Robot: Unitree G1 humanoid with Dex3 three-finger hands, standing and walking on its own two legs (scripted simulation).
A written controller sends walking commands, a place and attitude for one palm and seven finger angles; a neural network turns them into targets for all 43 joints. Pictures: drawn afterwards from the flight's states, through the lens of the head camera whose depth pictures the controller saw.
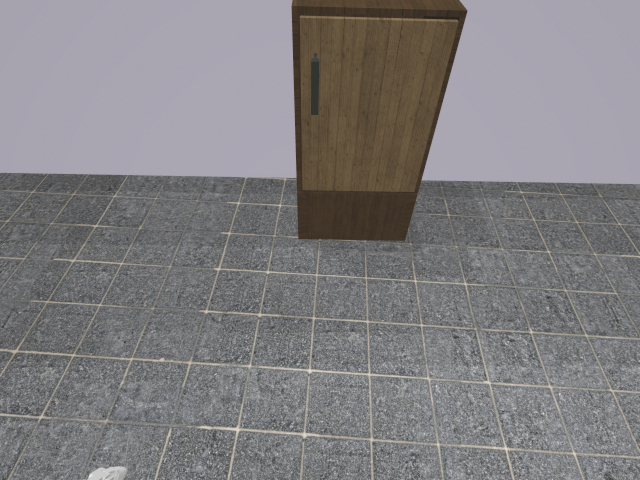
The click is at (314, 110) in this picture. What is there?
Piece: cupboard door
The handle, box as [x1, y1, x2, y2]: [311, 54, 318, 114]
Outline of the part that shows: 316,54 314,54 314,57 311,58 311,114 317,114 318,58 316,57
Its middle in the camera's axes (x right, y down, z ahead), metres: -0.02 -0.45 +1.13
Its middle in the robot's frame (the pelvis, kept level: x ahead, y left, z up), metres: +1.14 +0.08 -0.05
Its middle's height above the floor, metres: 0.72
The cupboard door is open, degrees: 0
